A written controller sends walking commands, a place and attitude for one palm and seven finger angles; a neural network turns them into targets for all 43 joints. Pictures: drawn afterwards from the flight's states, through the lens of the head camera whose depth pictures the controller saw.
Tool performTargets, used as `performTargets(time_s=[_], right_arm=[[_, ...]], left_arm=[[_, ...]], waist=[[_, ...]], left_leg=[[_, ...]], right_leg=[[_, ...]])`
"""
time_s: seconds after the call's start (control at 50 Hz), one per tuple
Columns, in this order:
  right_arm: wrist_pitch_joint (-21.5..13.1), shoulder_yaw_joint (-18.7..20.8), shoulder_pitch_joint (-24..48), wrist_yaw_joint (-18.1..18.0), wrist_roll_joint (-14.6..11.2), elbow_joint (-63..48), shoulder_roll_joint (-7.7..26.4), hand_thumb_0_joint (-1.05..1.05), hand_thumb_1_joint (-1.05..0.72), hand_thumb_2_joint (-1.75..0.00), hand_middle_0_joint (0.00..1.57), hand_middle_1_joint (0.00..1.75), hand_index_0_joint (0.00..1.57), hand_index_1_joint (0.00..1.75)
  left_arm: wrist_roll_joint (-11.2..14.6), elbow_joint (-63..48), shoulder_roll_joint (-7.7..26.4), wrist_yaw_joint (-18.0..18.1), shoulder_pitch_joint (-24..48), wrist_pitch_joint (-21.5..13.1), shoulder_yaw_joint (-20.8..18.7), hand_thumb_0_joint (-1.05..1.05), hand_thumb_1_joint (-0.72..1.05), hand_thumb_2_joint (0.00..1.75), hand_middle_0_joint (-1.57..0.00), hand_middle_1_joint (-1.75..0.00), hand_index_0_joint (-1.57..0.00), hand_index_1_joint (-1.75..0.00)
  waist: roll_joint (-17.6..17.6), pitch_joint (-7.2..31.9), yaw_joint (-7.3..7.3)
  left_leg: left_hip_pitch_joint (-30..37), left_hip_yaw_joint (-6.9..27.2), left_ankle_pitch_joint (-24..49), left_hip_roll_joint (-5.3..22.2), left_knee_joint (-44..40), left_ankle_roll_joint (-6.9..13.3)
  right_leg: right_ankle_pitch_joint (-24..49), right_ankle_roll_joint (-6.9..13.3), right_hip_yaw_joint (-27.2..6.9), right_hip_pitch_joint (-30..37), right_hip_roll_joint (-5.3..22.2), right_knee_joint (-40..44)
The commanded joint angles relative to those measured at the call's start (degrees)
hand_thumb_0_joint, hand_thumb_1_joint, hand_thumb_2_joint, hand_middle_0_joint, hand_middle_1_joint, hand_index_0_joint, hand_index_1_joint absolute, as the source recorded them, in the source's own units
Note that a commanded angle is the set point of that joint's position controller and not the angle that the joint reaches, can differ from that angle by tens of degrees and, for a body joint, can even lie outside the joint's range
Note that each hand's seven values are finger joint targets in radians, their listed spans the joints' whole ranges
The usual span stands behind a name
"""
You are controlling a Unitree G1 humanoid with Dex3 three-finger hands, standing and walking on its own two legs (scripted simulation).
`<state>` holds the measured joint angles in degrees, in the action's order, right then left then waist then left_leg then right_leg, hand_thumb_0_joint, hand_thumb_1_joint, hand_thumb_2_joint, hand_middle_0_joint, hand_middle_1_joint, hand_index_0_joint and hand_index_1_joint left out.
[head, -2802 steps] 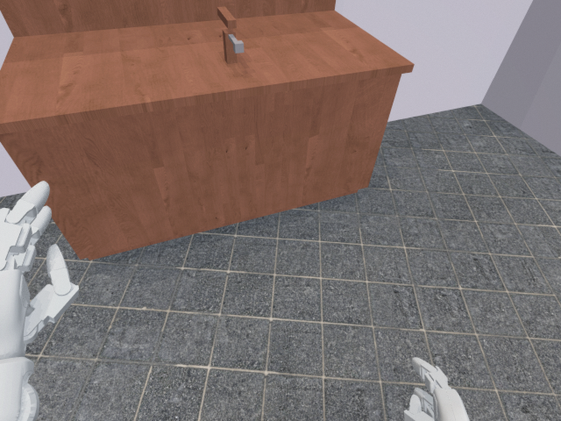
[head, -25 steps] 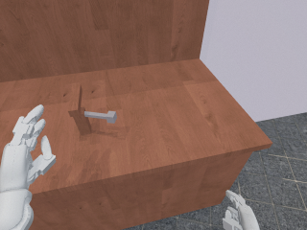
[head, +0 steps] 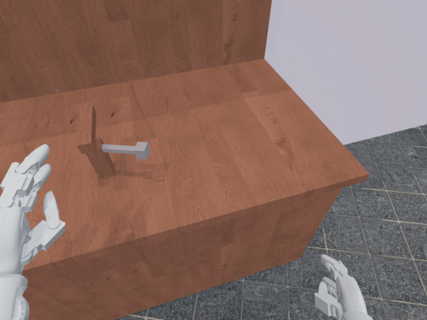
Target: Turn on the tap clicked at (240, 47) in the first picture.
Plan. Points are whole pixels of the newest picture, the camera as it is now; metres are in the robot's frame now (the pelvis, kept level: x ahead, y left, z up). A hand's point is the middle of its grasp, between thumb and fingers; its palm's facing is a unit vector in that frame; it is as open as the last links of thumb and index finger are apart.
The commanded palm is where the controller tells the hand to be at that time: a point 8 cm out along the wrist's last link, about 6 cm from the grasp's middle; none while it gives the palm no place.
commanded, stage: step back with the hand held close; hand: left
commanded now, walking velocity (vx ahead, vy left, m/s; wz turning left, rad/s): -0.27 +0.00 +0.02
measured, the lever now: (142, 150) +0.45 +0.21 +0.06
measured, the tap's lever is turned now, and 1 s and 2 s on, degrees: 67 67 67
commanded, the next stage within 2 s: stop stepping back and stand still in 0.98 s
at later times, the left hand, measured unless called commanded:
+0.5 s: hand (13, 261) +0.15 +0.27 +0.16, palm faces +0.40 -0.80 -0.44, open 7.4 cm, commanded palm +0.10 +0.30 +0.18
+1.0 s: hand out of the picture +0.05 +0.25 +0.16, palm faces +0.35 -0.83 -0.43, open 7.4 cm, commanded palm +0.00 +0.30 +0.18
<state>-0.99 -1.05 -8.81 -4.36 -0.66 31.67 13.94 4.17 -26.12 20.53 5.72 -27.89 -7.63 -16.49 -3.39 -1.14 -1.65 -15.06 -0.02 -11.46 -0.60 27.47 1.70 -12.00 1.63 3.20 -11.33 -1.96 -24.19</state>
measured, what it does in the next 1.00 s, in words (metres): walks backwards: right foot, then left foot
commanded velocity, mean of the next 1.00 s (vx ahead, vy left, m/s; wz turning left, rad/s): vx -0.34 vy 0.00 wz -0.01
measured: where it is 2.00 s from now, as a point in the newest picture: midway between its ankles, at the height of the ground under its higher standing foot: outside the picture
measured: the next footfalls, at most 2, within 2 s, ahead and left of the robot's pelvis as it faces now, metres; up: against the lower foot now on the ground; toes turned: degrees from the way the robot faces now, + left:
right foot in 0.50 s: -0.04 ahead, -0.11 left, +0.00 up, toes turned +3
left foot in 0.66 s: +0.00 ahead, +0.11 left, +0.00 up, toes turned +1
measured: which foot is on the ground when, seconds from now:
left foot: down 0.00-0.54, up 0.56-0.64, down 0.66-1.00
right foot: down 0.00-0.26, up 0.28-0.48, down 0.50-0.70, up 0.72-1.00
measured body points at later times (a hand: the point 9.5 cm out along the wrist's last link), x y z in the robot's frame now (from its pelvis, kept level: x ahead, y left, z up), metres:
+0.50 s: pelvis -0.06 +0.02 -0.01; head -0.03 +0.03 +0.44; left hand +0.13 +0.31 +0.18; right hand +0.12 -0.19 -0.10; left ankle +0.03 +0.10 -0.74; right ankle -0.08 -0.11 -0.74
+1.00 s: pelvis -0.16 +0.02 -0.01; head -0.14 +0.03 +0.44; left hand +0.02 +0.30 +0.19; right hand +0.03 -0.20 -0.08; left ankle -0.04 +0.11 -0.74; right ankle -0.16 -0.11 -0.73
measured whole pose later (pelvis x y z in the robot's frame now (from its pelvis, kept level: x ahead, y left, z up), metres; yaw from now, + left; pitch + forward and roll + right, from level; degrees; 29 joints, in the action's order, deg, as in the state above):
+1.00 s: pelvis -0.16 +0.02 -0.01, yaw +0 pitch +1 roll -2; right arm -5.8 -0.9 -10.5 -2.9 -0.1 31.6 10.4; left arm 3.0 -33.7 23.8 8.0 -29.9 -7.5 -20.0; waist -1.0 -1.7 -0.5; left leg -23.8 -0.5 -3.1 0.5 26.1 2.3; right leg -19.7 -0.3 -0.4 -17.0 -2.0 -34.0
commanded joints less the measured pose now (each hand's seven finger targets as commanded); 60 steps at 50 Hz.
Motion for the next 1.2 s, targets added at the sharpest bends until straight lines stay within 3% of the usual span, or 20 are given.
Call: performTargets(time_s=[0.0, 0.14, 0.2, 0.26, 0.32, 0.44, 0.52, 0.6, 0.64, 0.68, 0.7, 0.76, 0.88, 0.98, 1.0, 1.02, 1.04, 1.08, 1.12, 1.18], right_arm=[[-3.0, 2.7, 6.0, -1.0, 0.0, -9.6, 5.9, 0.00, -0.90, -0.90, 0.20, 0.30, 0.20, 0.30], [-4.2, 3.5, 3.8, -1.3, -0.5, -8.6, 6.7, 0.00, -0.90, -0.90, 0.20, 0.30, 0.20, 0.30], [-4.8, 3.1, 3.8, -1.5, -0.2, -9.2, 7.1, 0.00, -0.90, -0.90, 0.20, 0.30, 0.20, 0.30], [-5.8, 3.1, 3.8, -1.6, 0.8, -8.8, 7.0, 0.00, -0.90, -0.90, 0.20, 0.30, 0.20, 0.30], [-6.8, 3.6, 2.4, -0.8, 1.1, -7.6, 5.4, 0.00, -0.90, -0.90, 0.20, 0.30, 0.20, 0.30], [-6.7, 2.7, 2.6, -0.3, 1.5, -5.9, 6.3, 0.00, -0.90, -0.90, 0.20, 0.30, 0.20, 0.30], [-5.8, 4.3, 1.3, -0.3, -0.5, -6.0, 5.4, 0.00, -0.90, -0.90, 0.20, 0.30, 0.20, 0.30], [-4.3, 2.9, 4.0, -0.2, -0.4, -7.7, 3.4, 0.00, -0.90, -0.90, 0.20, 0.30, 0.20, 0.30], [-4.1, 3.4, 4.3, -0.8, -0.6, -8.0, 5.0, 0.00, -0.90, -0.90, 0.20, 0.30, 0.20, 0.30], [-5.1, 3.9, 2.0, 0.1, 0.0, -7.7, 4.9, 0.00, -0.90, -0.90, 0.20, 0.30, 0.20, 0.30], [-6.1, 3.8, 0.8, 0.8, 1.1, -6.7, 4.2, 0.00, -0.90, -0.90, 0.20, 0.30, 0.20, 0.30], [-7.6, 4.8, -0.6, 1.9, 0.3, -5.7, 5.0, 0.00, -0.90, -0.90, 0.20, 0.30, 0.20, 0.30], [-7.6, 4.2, 2.6, 1.0, 0.5, -7.4, 5.7, 0.00, -0.90, -0.90, 0.20, 0.30, 0.20, 0.30], [-7.0, 3.9, 2.7, 0.4, 0.8, -6.8, 6.0, 0.00, -0.90, -0.90, 0.20, 0.30, 0.20, 0.30], [-6.7, 3.8, 2.5, 0.4, 0.7, -6.3, 5.5, 0.00, -0.90, -0.90, 0.20, 0.30, 0.20, 0.30], [-6.6, 3.6, 2.3, 0.3, 0.4, -6.1, 4.2, 0.00, -0.90, -0.90, 0.20, 0.30, 0.20, 0.30], [-7.2, 4.9, 2.2, 0.3, -0.6, -6.1, 4.9, 0.00, -0.90, -0.90, 0.20, 0.30, 0.20, 0.30], [-6.4, 2.8, 4.1, 0.8, -0.6, -6.5, 1.5, 0.00, -0.90, -0.90, 0.20, 0.30, 0.20, 0.30], [-5.2, 2.3, 4.3, 0.6, -0.7, -6.0, 2.0, 0.00, -0.90, -0.90, 0.20, 0.30, 0.20, 0.30], [-6.4, 3.1, 2.8, -0.4, -0.6, -5.9, 3.0, 0.00, -0.90, -0.90, 0.20, 0.30, 0.20, 0.30]], left_arm=[[0.4, -13.2, 11.6, 2.2, 2.3, -3.7, -9.2, 0.00, 0.90, 0.90, -0.20, -0.30, -0.20, -0.30], [0.2, -16.2, 11.7, 3.6, 2.5, -4.7, -8.8, 0.00, 0.90, 0.90, -0.20, -0.30, -0.20, -0.30], [-0.3, -17.8, 11.4, 4.1, 2.1, -5.1, -9.1, 0.00, 0.90, 0.90, -0.20, -0.30, -0.20, -0.30], [-2.6, -19.8, 11.0, 4.4, 4.5, -5.4, -10.2, 0.00, 0.90, 0.90, -0.20, -0.30, -0.20, -0.30], [-2.7, -15.9, 10.4, 4.3, 2.7, -4.5, -10.1, 0.00, 0.90, 0.90, -0.20, -0.30, -0.20, -0.30], [-2.6, -16.8, 10.5, 3.4, 1.7, -4.6, -9.2, 0.00, 0.90, 0.90, -0.20, -0.30, -0.20, -0.30], [-0.7, -16.8, 9.7, 3.1, 1.7, -5.2, -8.3, 0.00, 0.90, 0.90, -0.20, -0.30, -0.20, -0.30], [-0.6, -18.4, 12.3, 3.3, 2.8, -6.0, -10.7, 0.00, 0.90, 0.90, -0.20, -0.30, -0.20, -0.30], [-0.8, -19.9, 13.4, 3.4, 2.2, -6.2, -12.3, 0.00, 0.90, 0.90, -0.20, -0.30, -0.20, -0.30], [-0.7, -21.4, 12.7, 3.3, 0.5, -6.2, -11.8, 0.00, 0.90, 0.90, -0.20, -0.30, -0.20, -0.30], [-1.1, -22.1, 11.5, 2.8, 0.9, -6.0, -10.7, 0.00, 0.90, 0.90, -0.20, -0.30, -0.20, -0.30], [-1.0, -22.2, 9.1, 2.9, 0.6, -4.7, -9.0, 0.00, 0.90, 0.90, -0.20, -0.30, -0.20, -0.30], [-0.6, -19.1, 9.7, 3.5, -1.3, -2.9, -9.7, 0.00, 0.90, 0.90, -0.20, -0.30, -0.20, -0.30], [-1.1, -18.0, 10.7, 3.1, 1.7, -3.9, -9.7, 0.00, 0.90, 0.90, -0.20, -0.30, -0.20, -0.30], [-1.3, -18.2, 11.2, 3.0, 3.3, -4.5, -9.4, 0.00, 0.90, 0.90, -0.20, -0.30, -0.20, -0.30], [-1.1, -18.6, 12.6, 3.1, 4.9, -5.4, -9.2, 0.00, 0.90, 0.90, -0.20, -0.30, -0.20, -0.30], [-0.3, -18.0, 10.9, 2.9, 5.0, -4.9, -7.4, 0.00, 0.90, 0.90, -0.20, -0.30, -0.20, -0.30], [-0.5, -14.5, 10.8, 2.4, 4.8, -4.1, -8.7, 0.00, 0.90, 0.90, -0.20, -0.30, -0.20, -0.30], [-0.5, -13.2, 11.6, 2.7, 6.4, -3.9, -9.6, 0.00, 0.90, 0.90, -0.20, -0.30, -0.20, -0.30], [-1.0, -15.9, 11.6, 3.7, 3.8, -3.7, -10.3, 0.00, 0.90, 0.90, -0.20, -0.30, -0.20, -0.30]], waist=[[2.8, 8.5, -0.23], [3.3, 6.0, 1.38], [-1.7, 4.1, 1.26], [-12.4, 6.2, 0.78], [-3.2, 7.3, 0.26], [-4.7, 9.2, 0.41], [13.2, 11.4, 1.64], [7.0, 7.2, 2.19], [0.2, 8.8, 1.74], [-10.2, 14.8, 0.56], [-10.4, 15.6, 0.60], [-5.9, 15.5, 1.15], [-8.0, 8.5, 1.26], [-5.1, 9.0, 0.40], [1.5, 8.0, 0.69], [14.4, 7.4, 0.91], [24.3, 9.3, 0.42], [15.1, 7.5, 3.15], [6.4, 5.7, 4.24], [8.6, 7.2, 2.80]], left_leg=[[3.1, 7.8, 8.7, 5.9, -0.4, 0.8], [2.3, 8.0, -9.1, 3.9, 7.7, 0.0], [-3.4, 13.0, -16.8, 7.1, -1.1, 1.4], [-15.2, 25.2, -31.0, 13.9, -20.0, 4.4], [-5.3, 21.9, -17.6, 13.9, -15.5, 5.5], [-1.9, 15.6, -3.2, 10.8, -7.5, 3.0], [3.5, 4.2, -7.2, 2.3, 16.1, -1.3], [-7.0, 3.1, -4.5, 2.1, 15.8, -1.7], [0.4, 5.6, 22.8, 7.1, 1.3, 0.3], [15.7, 16.7, 54.2, 17.0, -2.7, 3.9], [17.1, 17.7, 54.3, 17.2, -3.3, 2.8], [17.5, 12.8, 47.1, 16.1, -3.5, 3.3], [-3.5, 13.3, -4.3, 14.7, -14.6, 4.2], [-8.1, 10.5, -17.7, 10.7, -6.6, 1.3], [-6.8, 7.4, -19.1, 7.0, 4.4, -0.5], [-4.3, 0.6, -17.7, 0.3, 27.1, -3.7], [-6.9, 1.1, -20.8, -4.4, 46.8, -5.2], [-12.1, 4.7, -13.8, 0.2, 57.0, -4.8], [-10.5, 3.9, -9.4, 2.5, 51.3, -3.8], [-5.1, 1.8, -14.6, 2.7, 29.2, -1.2]], right_leg=[[10.6, -0.1, -7.1, -3.1, 8.5, 3.3], [-4.4, 3.6, -10.2, -14.9, 13.1, 5.5], [-10.6, 1.0, -6.5, -14.4, 7.9, 0.5], [-9.0, -2.3, -4.3, -1.4, -0.6, -19.2], [-12.4, -2.0, -5.9, -8.0, 0.5, -19.0], [1.2, -0.8, -6.3, -1.0, 1.7, 2.7], [11.4, 5.6, -12.8, -11.0, 13.5, 6.4], [40.3, 6.0, -13.1, -4.1, 18.1, -1.7], [32.8, 0.4, -7.2, -5.3, 11.3, -9.1], [-11.0, -2.6, -5.7, -16.6, 1.6, -19.3], [-18.3, -2.5, -7.6, -17.5, 0.3, -24.2], [-14.0, -2.8, -7.9, -17.2, 0.9, -24.2], [-9.7, -2.4, -4.1, -6.4, 0.3, -16.5], [0.0, -0.4, -2.2, 2.2, 0.9, 2.0], [3.0, 2.1, -5.3, -2.1, 5.6, 8.4], [5.1, 7.6, -15.6, -11.2, 16.4, 13.3], [11.5, 12.4, -23.3, -16.8, 23.8, 14.5], [20.5, 9.7, -14.2, -13.8, 20.4, 5.0], [8.0, 7.0, -12.8, -16.3, 19.0, 4.1], [0.4, 5.8, -14.1, -13.1, 18.0, 2.4]])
